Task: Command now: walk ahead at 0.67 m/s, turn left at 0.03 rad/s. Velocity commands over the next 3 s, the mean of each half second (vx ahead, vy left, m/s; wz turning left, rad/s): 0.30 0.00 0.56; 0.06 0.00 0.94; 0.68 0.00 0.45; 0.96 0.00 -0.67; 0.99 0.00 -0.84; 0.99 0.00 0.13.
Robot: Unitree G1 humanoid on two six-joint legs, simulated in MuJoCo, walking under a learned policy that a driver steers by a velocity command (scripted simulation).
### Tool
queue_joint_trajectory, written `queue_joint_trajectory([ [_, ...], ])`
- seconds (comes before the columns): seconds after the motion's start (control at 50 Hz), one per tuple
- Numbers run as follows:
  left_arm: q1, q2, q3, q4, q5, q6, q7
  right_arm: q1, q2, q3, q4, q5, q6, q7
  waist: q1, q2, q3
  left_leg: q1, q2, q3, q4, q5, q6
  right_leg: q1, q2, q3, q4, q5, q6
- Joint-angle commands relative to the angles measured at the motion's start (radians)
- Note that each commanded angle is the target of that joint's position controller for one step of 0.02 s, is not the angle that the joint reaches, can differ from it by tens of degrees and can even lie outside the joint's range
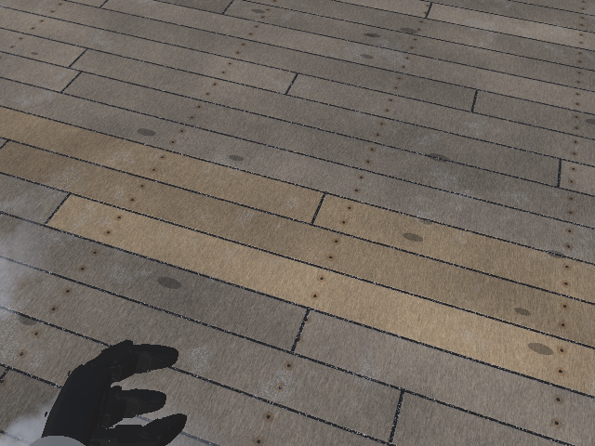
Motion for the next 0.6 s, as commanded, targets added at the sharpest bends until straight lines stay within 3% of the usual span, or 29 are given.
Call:
queue_joint_trajectory([
  [0.02,0.12,0.052,0.009,0.007,0.023,-0.037,0.02,-0.063,-0.219,-0.033,-0.038,0.016,-0.007,-0.013,0.17,0.143,0.022,-0.191,0.189,-0.098,0.173,1.262,0.129,0.408,0.117,-0.094,-0.145,-0.004,-0.022],
  [0.04,0.305,0.082,0.024,0.071,0.028,-0.045,0.035,-0.082,-0.229,-0.032,-0.035,0.025,0.0,-0.021,0.263,0.164,-0.075,-0.206,0.178,-0.104,0.386,1.257,0.107,0.599,0.099,-0.046,-0.223,0.099,-0.04],
  [0.06,0.403,0.198,0.086,0.048,-0.049,-0.043,0.064,-0.159,-0.283,-0.043,-0.079,0.066,-0.008,-0.033,0.373,0.203,-0.214,-0.368,0.166,-0.17,0.603,1.045,0.075,0.874,-0.073,0.131,-0.225,0.351,-0.063],
  [0.08,0.469,0.305,0.092,0.094,-0.04,-0.035,0.09,-0.111,-0.119,-0.005,-0.117,0.001,-0.012,-0.022,0.275,-0.12,-0.404,-0.627,-0.003,-0.161,0.98,-0.186,0.031,1.216,-0.333,0.334,-0.025,1.012,-0.064],
  [0.1,0.457,0.256,0.083,0.058,0.005,-0.029,0.085,0.059,-0.112,-0.005,-0.084,0.048,-0.016,-0.017,0.238,-0.169,-0.666,-0.775,-0.048,-0.387,1.26,-0.347,0.016,1.366,-0.493,0.576,-0.059,0.974,-0.252],
  [0.12,0.387,0.202,0.081,0.032,-0.007,-0.019,0.085,-0.061,-0.188,-0.034,-0.115,0.067,-0.01,-0.022,0.248,-0.051,-0.57,-0.803,0.013,-0.375,1.259,-0.286,0.004,1.193,-0.428,0.446,-0.136,0.888,-0.242],
  [0.14,0.319,0.151,0.07,0.043,-0.029,-0.024,0.087,-0.151,-0.162,-0.039,-0.151,0.08,0.001,-0.031,0.211,-0.03,-0.369,-0.882,0.049,-0.31,1.196,-0.209,-0.011,1.038,-0.373,0.334,-0.198,0.769,-0.203],
  [0.16,0.279,0.107,0.061,0.06,-0.04,-0.033,0.088,-0.174,-0.125,-0.038,-0.144,0.069,0.019,-0.044,0.17,0.025,-0.242,-0.885,0.077,-0.278,1.172,-0.146,-0.031,0.877,-0.327,0.27,-0.258,0.677,-0.168],
  [0.18,0.245,0.081,0.058,0.065,-0.039,-0.039,0.088,-0.15,-0.111,-0.045,-0.138,0.058,0.039,-0.05,0.127,0.014,-0.183,-0.825,0.094,-0.267,1.166,-0.092,-0.04,0.738,-0.305,0.209,-0.312,0.643,-0.151],
  [0.22,0.172,0.061,0.065,0.066,-0.031,-0.042,0.087,-0.096,-0.052,-0.048,-0.146,0.061,0.083,-0.052,0.057,-0.036,-0.139,-0.724,0.118,-0.253,1.16,-0.052,-0.052,0.547,-0.301,0.105,-0.405,0.524,-0.147],
  [0.24,0.134,0.053,0.064,0.069,-0.025,-0.044,0.091,-0.115,-0.046,-0.051,-0.165,0.059,0.099,-0.056,0.045,-0.044,-0.096,-0.717,0.123,-0.243,1.146,-0.045,-0.056,0.461,-0.302,0.049,-0.45,0.506,-0.149],
  [0.26,0.102,0.066,0.069,0.073,-0.025,-0.045,0.095,-0.146,-0.035,-0.05,-0.198,0.055,0.107,-0.055,0.029,-0.084,-0.055,-0.738,0.139,-0.238,1.078,-0.018,-0.064,0.418,-0.316,0.012,-0.464,0.498,-0.151],
  [0.28,0.086,0.071,0.074,0.08,-0.03,-0.043,0.104,-0.184,-0.036,-0.049,-0.219,0.046,0.109,-0.051,0.034,-0.081,-0.032,-0.749,0.143,-0.23,0.993,0.041,-0.062,0.407,-0.296,-0.041,-0.47,0.476,-0.135],
  [0.32,0.091,0.093,0.083,0.09,-0.028,-0.031,0.125,-0.232,-0.046,-0.052,-0.233,0.036,0.103,-0.033,0.05,-0.046,-0.06,-0.708,0.122,-0.195,0.831,0.234,-0.032,0.445,-0.238,-0.132,-0.449,0.397,-0.1],
  [0.36,0.09,0.116,0.091,0.097,-0.043,-0.018,0.136,-0.274,-0.051,-0.052,-0.25,0.029,0.104,-0.006,0.068,-0.03,-0.083,-0.665,0.104,-0.166,0.698,0.351,-0.005,0.5,-0.245,-0.173,-0.423,0.374,-0.087],
  [0.42,0.094,0.15,0.106,0.107,-0.07,0.001,0.131,-0.341,-0.099,-0.067,-0.3,0.033,0.124,0.027,0.081,-0.038,-0.064,-0.658,0.095,-0.137,0.606,0.3,0.04,0.579,-0.288,-0.187,-0.367,0.322,-0.059],
  [0.48,0.093,0.169,0.121,0.111,-0.096,0.019,0.126,-0.319,-0.148,-0.096,-0.329,0.034,0.132,0.036,0.053,-0.038,-0.064,-0.59,0.032,-0.072,0.515,0.187,0.107,0.627,-0.299,-0.209,-0.191,0.433,0.002],
  [0.5,0.102,0.156,0.121,0.116,-0.103,0.026,0.122,-0.236,-0.171,-0.112,-0.311,0.032,0.126,0.027,0.014,0.004,-0.095,-0.472,-0.015,-0.058,0.429,0.245,0.145,0.603,-0.262,-0.235,-0.031,0.436,0.04],
  [0.52,0.153,0.147,0.12,0.111,-0.084,0.029,0.116,-0.167,-0.263,-0.145,-0.306,0.028,0.117,0.003,-0.006,0.17,-0.095,-0.314,0.034,-0.224,0.341,0.718,0.208,0.446,-0.173,-0.24,0.226,0.166,0.113],
  [0.54,0.2,0.077,0.101,0.066,-0.027,0.026,0.11,-0.218,-0.37,-0.159,-0.337,0.007,0.116,-0.008,0.102,0.407,-0.151,-0.091,0.238,-0.658,0.354,1.048,0.399,0.083,0.041,-0.186,0.564,-0.642,0.202],
  [0.56,0.188,0.12,0.099,0.062,-0.028,0.02,0.099,-0.23,-0.338,-0.146,-0.383,-0.013,0.094,0.01,0.061,0.279,-0.358,-0.023,0.327,-0.887,0.249,0.766,0.482,0.021,0.077,0.096,0.694,-0.675,0.191],
  [0.58,0.134,0.141,0.105,0.051,-0.058,0.015,0.096,-0.276,-0.305,-0.138,-0.399,0.0,0.08,0.017,0.061,0.165,-0.316,-0.06,0.318,-0.831,0.209,0.585,0.444,-0.015,0.053,0.146,0.688,-0.595,0.162],
  [0.6,0.103,0.128,0.103,0.052,-0.054,0.012,0.102,-0.318,-0.267,-0.13,-0.4,0.03,0.077,0.01,0.085,0.078,-0.23,-0.151,0.27,-0.763,0.199,0.446,0.383,-0.026,0.027,0.155,0.621,-0.515,0.148],
])
Next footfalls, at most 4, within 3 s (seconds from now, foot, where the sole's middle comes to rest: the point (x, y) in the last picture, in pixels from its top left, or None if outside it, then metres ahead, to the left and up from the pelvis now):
0.06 right None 0.26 -0.08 -0.76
0.52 left None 0.37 0.17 -0.76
0.96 right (272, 427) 0.51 0.02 -0.76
1.42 left None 0.31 0.28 -0.76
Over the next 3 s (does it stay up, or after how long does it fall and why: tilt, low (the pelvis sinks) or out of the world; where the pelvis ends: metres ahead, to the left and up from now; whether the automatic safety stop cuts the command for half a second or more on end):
stays up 1.43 0.93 0.00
